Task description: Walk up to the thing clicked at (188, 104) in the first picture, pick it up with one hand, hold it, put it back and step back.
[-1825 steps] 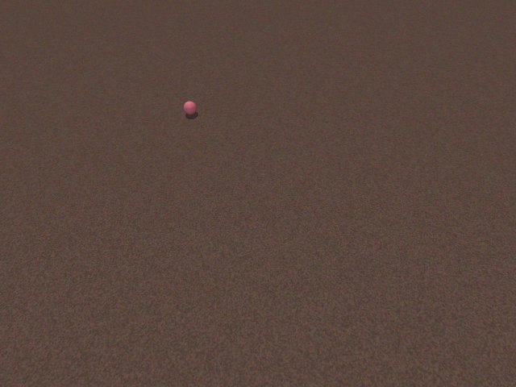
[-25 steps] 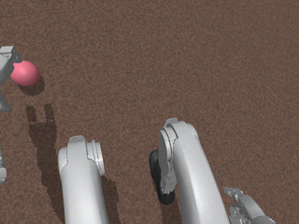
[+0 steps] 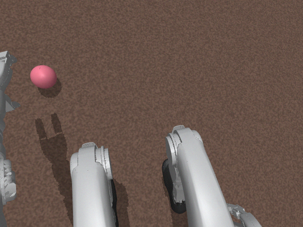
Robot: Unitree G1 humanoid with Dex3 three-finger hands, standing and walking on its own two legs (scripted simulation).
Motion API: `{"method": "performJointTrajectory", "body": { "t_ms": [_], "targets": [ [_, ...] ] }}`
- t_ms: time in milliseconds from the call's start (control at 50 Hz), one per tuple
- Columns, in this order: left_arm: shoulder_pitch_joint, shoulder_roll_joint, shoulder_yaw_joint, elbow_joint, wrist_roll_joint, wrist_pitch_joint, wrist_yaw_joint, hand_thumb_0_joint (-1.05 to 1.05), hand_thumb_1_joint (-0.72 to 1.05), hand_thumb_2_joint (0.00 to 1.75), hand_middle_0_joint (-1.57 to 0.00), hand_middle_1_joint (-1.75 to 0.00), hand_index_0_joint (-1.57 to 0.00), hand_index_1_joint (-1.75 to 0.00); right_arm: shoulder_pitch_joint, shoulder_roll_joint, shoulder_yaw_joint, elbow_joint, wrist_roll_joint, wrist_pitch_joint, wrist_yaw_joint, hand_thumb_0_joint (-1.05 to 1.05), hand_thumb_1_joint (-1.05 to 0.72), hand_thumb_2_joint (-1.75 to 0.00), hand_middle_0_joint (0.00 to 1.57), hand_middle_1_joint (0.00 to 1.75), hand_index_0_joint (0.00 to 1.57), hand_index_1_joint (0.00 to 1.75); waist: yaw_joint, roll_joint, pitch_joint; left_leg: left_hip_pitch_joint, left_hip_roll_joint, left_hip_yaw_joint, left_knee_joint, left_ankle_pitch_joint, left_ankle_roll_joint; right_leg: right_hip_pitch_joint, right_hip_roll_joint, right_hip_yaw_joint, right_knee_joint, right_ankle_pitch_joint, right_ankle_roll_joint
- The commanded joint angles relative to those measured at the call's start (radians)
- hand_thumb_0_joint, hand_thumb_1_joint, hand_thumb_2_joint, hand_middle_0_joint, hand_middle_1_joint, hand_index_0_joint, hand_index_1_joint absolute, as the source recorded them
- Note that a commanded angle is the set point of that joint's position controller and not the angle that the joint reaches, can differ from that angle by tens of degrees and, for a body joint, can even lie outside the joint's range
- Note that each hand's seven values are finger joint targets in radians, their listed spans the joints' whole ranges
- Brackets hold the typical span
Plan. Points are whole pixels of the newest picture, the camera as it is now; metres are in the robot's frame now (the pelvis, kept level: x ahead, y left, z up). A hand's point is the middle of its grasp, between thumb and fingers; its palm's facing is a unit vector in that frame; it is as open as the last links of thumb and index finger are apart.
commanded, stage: home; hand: left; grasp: from above
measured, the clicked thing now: (43, 77) +0.59 +0.32 -0.33
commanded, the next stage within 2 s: none
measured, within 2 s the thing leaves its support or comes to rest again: neither
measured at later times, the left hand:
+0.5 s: hand out of the picture +0.28 +0.24 +0.09, palm faces -0.11 -0.84 -0.54, open 7.5 cm
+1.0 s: hand out of the picture +0.23 +0.19 +0.29, palm faces +0.18 -0.96 -0.20, open 7.4 cm
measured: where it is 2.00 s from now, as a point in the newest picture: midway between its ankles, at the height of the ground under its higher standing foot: (143, 205)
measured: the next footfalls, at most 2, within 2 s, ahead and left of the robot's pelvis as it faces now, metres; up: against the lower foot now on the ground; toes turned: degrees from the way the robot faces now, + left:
none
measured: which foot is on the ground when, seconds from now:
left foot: down 0.00-1.00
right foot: down 0.00-1.00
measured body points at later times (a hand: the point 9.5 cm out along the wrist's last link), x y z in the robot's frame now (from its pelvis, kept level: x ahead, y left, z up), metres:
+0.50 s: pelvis +0.01 -0.01 +0.19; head +0.14 +0.03 +0.62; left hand +0.29 +0.29 +0.12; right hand +0.24 -0.24 +0.10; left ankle +0.07 +0.12 -0.34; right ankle +0.11 -0.14 -0.34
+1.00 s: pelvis +0.07 -0.01 +0.34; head +0.09 +0.00 +0.78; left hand +0.21 +0.24 +0.30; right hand +0.23 -0.24 +0.26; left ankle +0.07 +0.12 -0.34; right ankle +0.10 -0.14 -0.34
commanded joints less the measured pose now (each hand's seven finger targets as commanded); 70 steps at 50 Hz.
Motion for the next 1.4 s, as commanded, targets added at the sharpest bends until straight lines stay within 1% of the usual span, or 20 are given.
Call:
{"method": "performJointTrajectory", "body": {
  "t_ms": [0,40,60,80,160,180,240,300,360,500,540,620,720,840,900,960,1140,1200,1260,1380],
  "targets": [
    [-0.044,0.179,0.040,-0.421,-0.226,0.064,-0.077,0.00,0.54,0.79,-0.19,-0.32,-0.18,-0.32,0.160,-0.285,-0.126,-0.061,0.033,0.007,-0.030,0.00,-0.90,-0.90,0.20,0.30,0.20,0.30,0.057,0.240,-0.754,0.700,0.004,0.038,-0.411,0.232,0.009,0.419,0.022,-0.083,-0.290,0.218,-0.100],
    [0.069,0.108,0.019,-0.508,-0.328,0.091,-0.125,0.00,0.70,0.85,-0.19,-0.31,-0.19,-0.32,0.132,-0.264,-0.125,-0.074,0.046,0.006,-0.042,0.00,-0.90,-0.90,0.20,0.30,0.20,0.30,0.051,0.165,-0.717,0.704,0.011,0.036,-0.444,0.234,0.018,0.470,0.028,-0.076,-0.335,0.234,-0.091],
    [0.102,0.106,0.027,-0.573,-0.368,0.098,-0.141,0.00,0.78,0.88,-0.20,-0.31,-0.20,-0.32,0.123,-0.258,-0.126,-0.079,0.051,0.005,-0.050,0.00,-0.90,-0.90,0.20,0.30,0.20,0.30,0.061,0.149,-0.710,0.715,0.013,0.030,-0.467,0.231,0.019,0.493,0.025,-0.071,-0.354,0.237,-0.091],
    [0.118,0.129,0.054,-0.645,-0.400,0.104,-0.147,0.00,0.86,0.90,-0.20,-0.30,-0.20,-0.30,0.111,-0.252,-0.131,-0.084,0.056,0.004,-0.058,0.00,-0.90,-0.90,0.20,0.30,0.20,0.30,0.080,0.148,-0.735,0.735,0.015,0.033,-0.481,0.238,0.019,0.536,0.025,-0.065,-0.373,0.242,-0.091],
    [0.242,0.034,0.029,-0.798,-0.515,0.128,-0.156,0.00,0.90,0.90,-0.20,-0.30,-0.20,-0.30,0.050,-0.212,-0.138,-0.117,0.073,-0.011,-0.082,0.00,-0.90,-0.90,0.20,0.30,0.20,0.30,0.088,0.135,-0.693,0.806,0.028,0.031,-0.581,0.195,0.020,0.615,0.018,-0.049,-0.462,0.215,-0.083],
    [0.268,0.027,0.044,-0.830,-0.540,0.132,-0.147,0.00,0.90,0.90,-0.20,-0.30,-0.20,-0.30,0.042,-0.210,-0.140,-0.120,0.077,-0.017,-0.089,0.00,-0.90,-0.90,0.20,0.30,0.20,0.30,0.098,0.139,-0.679,0.831,0.030,0.026,-0.608,0.176,0.017,0.621,0.015,-0.048,-0.478,0.199,-0.085],
    [0.352,-0.024,0.041,-0.871,-0.597,0.163,-0.124,0.00,0.90,0.90,-0.20,-0.30,-0.20,-0.30,0.005,-0.196,-0.140,-0.134,0.084,-0.037,-0.107,0.00,-0.90,-0.90,0.20,0.30,0.20,0.30,0.109,0.162,-0.620,0.905,0.038,0.013,-0.706,0.125,0.011,0.659,0.012,-0.042,-0.544,0.157,-0.083],
    [0.441,-0.096,0.015,-0.923,-0.657,0.209,-0.102,0.00,0.90,0.90,-0.20,-0.30,-0.20,-0.30,-0.034,-0.177,-0.140,-0.150,0.092,-0.063,-0.120,0.00,-0.90,-0.90,0.20,0.30,0.20,0.30,0.111,0.141,-0.593,0.962,0.037,0.035,-0.769,0.103,0.013,0.744,0.013,-0.026,-0.636,0.139,-0.081],
    [0.534,-0.162,-0.012,-0.981,-0.734,0.255,-0.096,0.00,0.90,0.90,-0.20,-0.30,-0.20,-0.30,-0.064,-0.167,-0.132,-0.166,0.099,-0.092,-0.136,0.00,-0.90,-0.90,0.20,0.30,0.20,0.30,0.106,0.136,-0.552,1.023,0.037,0.027,-0.842,0.081,0.011,0.813,0.014,-0.021,-0.707,0.123,-0.079],
    [0.733,-0.237,-0.007,-1.074,-0.920,0.362,-0.073,0.00,0.90,0.90,-0.20,-0.30,-0.20,-0.30,-0.104,-0.129,-0.103,-0.203,0.113,-0.141,-0.179,0.00,-0.90,-0.90,0.20,0.30,0.20,0.30,0.100,0.053,-0.432,1.141,0.030,0.033,-0.998,0.048,0.017,1.028,0.017,0.015,-0.921,0.088,-0.071],
    [0.776,-0.259,-0.010,-1.121,-0.955,0.385,-0.066,0.00,0.90,0.90,-0.20,-0.30,-0.20,-0.30,-0.096,-0.117,-0.096,-0.212,0.115,-0.154,-0.193,0.00,-0.90,-0.90,0.20,0.30,0.20,0.30,0.098,0.054,-0.436,1.202,0.029,0.037,-1.039,0.094,0.015,1.099,0.017,0.018,-0.969,0.126,-0.071],
    [0.899,-0.313,-0.007,-1.165,-1.015,0.434,-0.050,0.00,0.90,0.90,-0.20,-0.30,-0.20,-0.30,-0.071,-0.093,-0.076,-0.217,0.118,-0.179,-0.225,0.00,-0.90,-0.90,0.20,0.30,0.20,0.30,0.114,0.048,-0.374,1.295,0.029,0.034,-1.134,0.147,0.009,1.210,0.019,0.019,-1.065,0.170,-0.070],
    [1.028,-0.387,-0.012,-1.244,-1.093,0.487,-0.052,0.00,0.90,0.90,-0.20,-0.30,-0.20,-0.30,-0.037,-0.080,-0.060,-0.223,0.115,-0.212,-0.270,0.00,-0.90,-0.90,0.20,0.30,0.20,0.30,0.114,0.051,-0.304,1.424,0.034,0.035,-1.245,0.242,0.003,1.337,0.022,0.007,-1.175,0.255,-0.065],
    [1.209,-0.439,-0.013,-1.352,-1.138,0.539,-0.066,0.00,0.90,0.90,-0.20,-0.30,-0.20,-0.30,0.010,-0.067,-0.060,-0.254,0.107,-0.246,-0.305,0.00,-0.90,-0.90,0.20,0.30,0.20,0.30,0.134,0.042,-0.225,1.548,0.033,0.048,-1.368,0.315,-0.003,1.473,0.031,-0.009,-1.299,0.312,-0.063],
    [1.274,-0.447,-0.021,-1.434,-1.145,0.551,-0.072,0.00,0.90,0.90,-0.20,-0.30,-0.20,-0.30,0.007,-0.060,-0.057,-0.273,0.105,-0.264,-0.316,0.00,-0.90,-0.90,0.20,0.30,0.20,0.30,0.148,0.033,-0.209,1.587,0.028,0.065,-1.392,0.369,0.000,1.526,0.036,-0.021,-1.338,0.351,-0.061],
    [1.330,-0.466,-0.042,-1.435,-1.134,0.559,-0.085,0.00,0.90,0.90,-0.20,-0.30,-0.20,-0.30,0.010,-0.059,-0.060,-0.279,0.098,-0.279,-0.324,0.00,-0.90,-0.90,0.20,0.30,0.20,0.30,0.142,-0.006,-0.150,1.600,0.027,0.065,-1.417,0.383,0.003,1.535,0.040,-0.029,-1.366,0.360,-0.059],
    [1.313,-0.460,-0.043,-1.448,-1.120,0.557,-0.121,0.00,0.90,0.90,-0.20,-0.30,-0.20,-0.30,-0.004,-0.073,-0.073,-0.280,0.084,-0.320,-0.325,0.00,-0.90,-0.90,0.20,0.30,0.20,0.30,0.141,-0.039,-0.081,1.632,0.021,0.085,-1.453,0.348,0.009,1.551,0.033,-0.035,-1.407,0.319,-0.050],
    [1.298,-0.452,-0.043,-1.460,-1.113,0.546,-0.125,0.00,0.90,0.90,-0.20,-0.30,-0.20,-0.30,-0.007,-0.075,-0.077,-0.270,0.078,-0.332,-0.322,0.00,-0.90,-0.90,0.20,0.30,0.20,0.30,0.140,-0.011,-0.114,1.649,0.019,0.087,-1.440,0.390,0.007,1.563,0.029,-0.033,-1.395,0.361,-0.050],
    [1.306,-0.455,-0.040,-1.456,-1.110,0.543,-0.125,0.00,0.90,0.90,-0.20,-0.30,-0.20,-0.30,-0.013,-0.072,-0.072,-0.264,0.076,-0.338,-0.320,0.00,-0.90,-0.90,0.20,0.30,0.20,0.30,0.154,-0.012,-0.106,1.647,0.017,0.087,-1.445,0.369,0.006,1.568,0.026,-0.031,-1.398,0.345,-0.050],
    [1.313,-0.450,-0.039,-1.466,-1.108,0.540,-0.120,0.00,0.90,0.90,-0.20,-0.30,-0.20,-0.30,-0.023,-0.074,-0.072,-0.259,0.074,-0.342,-0.318,0.00,-0.90,-0.90,0.20,0.30,0.20,0.30,0.157,0.017,-0.127,1.660,0.020,0.083,-1.449,0.397,0.000,1.582,0.030,-0.035,-1.386,0.366,-0.054]
  ]
}}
